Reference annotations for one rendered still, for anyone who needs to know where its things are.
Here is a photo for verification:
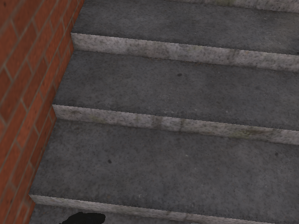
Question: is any robot left hand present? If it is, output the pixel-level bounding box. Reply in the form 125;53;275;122
59;212;106;224

